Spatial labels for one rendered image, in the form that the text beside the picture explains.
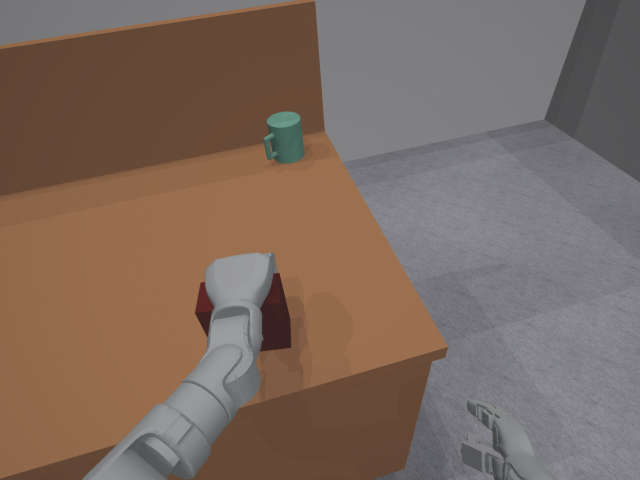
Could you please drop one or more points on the sponge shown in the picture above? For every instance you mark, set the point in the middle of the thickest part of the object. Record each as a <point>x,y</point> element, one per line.
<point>276,328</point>

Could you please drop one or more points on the left robot upper arm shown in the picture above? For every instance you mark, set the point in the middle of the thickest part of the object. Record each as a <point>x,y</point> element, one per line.
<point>130,466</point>

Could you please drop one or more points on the right robot hand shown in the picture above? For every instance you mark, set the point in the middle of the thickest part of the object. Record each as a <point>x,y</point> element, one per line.
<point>508,438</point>

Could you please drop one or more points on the table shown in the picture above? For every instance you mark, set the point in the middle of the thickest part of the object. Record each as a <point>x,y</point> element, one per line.
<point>131,158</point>

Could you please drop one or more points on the robot left forearm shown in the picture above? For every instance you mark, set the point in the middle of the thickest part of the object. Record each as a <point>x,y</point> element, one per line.
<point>175,437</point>

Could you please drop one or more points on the robot right forearm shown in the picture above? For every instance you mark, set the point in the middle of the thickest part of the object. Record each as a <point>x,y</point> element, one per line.
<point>525,467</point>

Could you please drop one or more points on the left robot hand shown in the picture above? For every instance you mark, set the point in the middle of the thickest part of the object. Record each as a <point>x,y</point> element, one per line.
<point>246,277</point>

